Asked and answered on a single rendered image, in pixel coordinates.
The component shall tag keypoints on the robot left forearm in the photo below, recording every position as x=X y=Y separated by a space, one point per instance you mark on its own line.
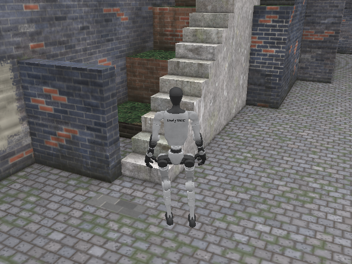
x=151 y=147

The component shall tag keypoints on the robot left hand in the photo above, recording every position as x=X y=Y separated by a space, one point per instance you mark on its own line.
x=148 y=159

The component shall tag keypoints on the robot right hand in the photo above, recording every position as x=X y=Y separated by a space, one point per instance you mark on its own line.
x=200 y=157

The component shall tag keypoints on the robot thigh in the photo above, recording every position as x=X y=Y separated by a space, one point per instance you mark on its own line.
x=164 y=168
x=189 y=165

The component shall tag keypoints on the right robot upper arm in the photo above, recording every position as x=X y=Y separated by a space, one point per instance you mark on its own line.
x=195 y=125

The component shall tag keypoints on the robot right forearm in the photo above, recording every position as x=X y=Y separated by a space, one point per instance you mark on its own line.
x=200 y=146

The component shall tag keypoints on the right robot thigh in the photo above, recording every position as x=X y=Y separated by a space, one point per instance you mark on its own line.
x=189 y=165

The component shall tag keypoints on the left robot upper arm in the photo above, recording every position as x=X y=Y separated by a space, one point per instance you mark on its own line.
x=156 y=126

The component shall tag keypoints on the left robot thigh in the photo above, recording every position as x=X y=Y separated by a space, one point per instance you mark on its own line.
x=164 y=168

